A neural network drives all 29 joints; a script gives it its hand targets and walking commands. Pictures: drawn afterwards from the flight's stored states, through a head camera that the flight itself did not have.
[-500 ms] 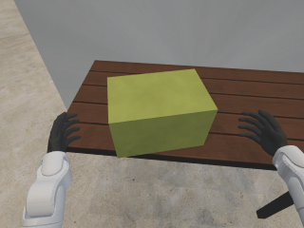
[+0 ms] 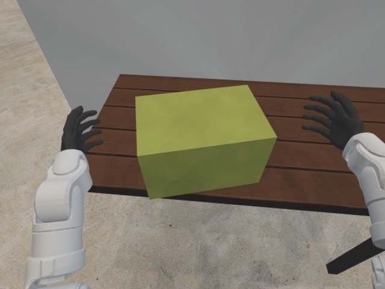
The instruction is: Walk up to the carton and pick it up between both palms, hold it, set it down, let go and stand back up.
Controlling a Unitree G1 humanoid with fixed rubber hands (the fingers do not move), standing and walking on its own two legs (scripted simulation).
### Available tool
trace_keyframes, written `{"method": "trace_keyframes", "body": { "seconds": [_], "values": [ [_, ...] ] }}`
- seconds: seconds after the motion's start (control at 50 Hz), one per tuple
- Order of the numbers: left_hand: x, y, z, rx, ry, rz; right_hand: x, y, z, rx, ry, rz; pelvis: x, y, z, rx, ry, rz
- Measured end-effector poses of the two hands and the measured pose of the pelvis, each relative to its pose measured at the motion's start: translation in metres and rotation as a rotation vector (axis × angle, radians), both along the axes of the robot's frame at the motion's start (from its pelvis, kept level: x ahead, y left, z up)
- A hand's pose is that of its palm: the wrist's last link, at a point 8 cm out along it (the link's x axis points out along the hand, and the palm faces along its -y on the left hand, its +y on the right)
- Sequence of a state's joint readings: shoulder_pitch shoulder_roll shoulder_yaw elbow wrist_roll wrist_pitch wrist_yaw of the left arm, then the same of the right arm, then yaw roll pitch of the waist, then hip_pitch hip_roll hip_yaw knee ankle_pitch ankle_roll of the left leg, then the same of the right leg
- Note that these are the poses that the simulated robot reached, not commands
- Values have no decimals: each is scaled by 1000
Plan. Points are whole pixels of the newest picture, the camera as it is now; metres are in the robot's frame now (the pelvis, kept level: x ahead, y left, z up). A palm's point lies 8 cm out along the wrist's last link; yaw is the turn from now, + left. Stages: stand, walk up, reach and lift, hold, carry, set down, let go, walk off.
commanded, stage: reach and lift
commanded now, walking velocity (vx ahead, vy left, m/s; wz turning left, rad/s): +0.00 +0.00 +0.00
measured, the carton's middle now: (199, 141) +0.46 +0.00 +0.02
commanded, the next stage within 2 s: none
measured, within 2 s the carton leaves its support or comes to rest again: neither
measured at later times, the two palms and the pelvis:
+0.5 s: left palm (78, 117) +0.38 +0.23 +0.17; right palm (336, 96) +0.42 -0.27 +0.19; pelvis +0.01 +0.00 +0.00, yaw +0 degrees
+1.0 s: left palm (89, 140) +0.38 +0.24 +0.10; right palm (303, 126) +0.43 -0.23 +0.11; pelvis +0.01 +0.00 +0.00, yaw +0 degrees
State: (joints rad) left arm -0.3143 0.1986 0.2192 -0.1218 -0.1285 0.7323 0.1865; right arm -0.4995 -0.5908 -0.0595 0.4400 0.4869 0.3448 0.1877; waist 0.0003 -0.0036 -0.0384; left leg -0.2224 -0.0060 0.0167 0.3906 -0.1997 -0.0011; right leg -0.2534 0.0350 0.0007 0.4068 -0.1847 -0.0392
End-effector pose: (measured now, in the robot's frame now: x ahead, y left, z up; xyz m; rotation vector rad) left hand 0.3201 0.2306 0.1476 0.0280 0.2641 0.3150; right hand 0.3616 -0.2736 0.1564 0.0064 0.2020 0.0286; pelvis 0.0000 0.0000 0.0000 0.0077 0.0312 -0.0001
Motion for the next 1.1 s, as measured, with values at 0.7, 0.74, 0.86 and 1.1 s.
{"method": "trace_keyframes", "body": {
  "seconds": [0.7,0.74,0.86,1.1],
  "values": [
    [68,7,6,-24,70,-3,71,19,11,80,56,-10,8,3,1,-5,17,0],
    [66,8,-2,-24,74,-4,70,21,0,67,70,-9,8,3,1,-5,17,0],
    [63,13,-28,-23,90,2,66,31,-33,37,95,7,8,3,1,-5,17,0],
    [64,-3,-54,-26,78,-31,67,41,-61,4,81,19,12,4,1,-7,30,0]
  ]
}}
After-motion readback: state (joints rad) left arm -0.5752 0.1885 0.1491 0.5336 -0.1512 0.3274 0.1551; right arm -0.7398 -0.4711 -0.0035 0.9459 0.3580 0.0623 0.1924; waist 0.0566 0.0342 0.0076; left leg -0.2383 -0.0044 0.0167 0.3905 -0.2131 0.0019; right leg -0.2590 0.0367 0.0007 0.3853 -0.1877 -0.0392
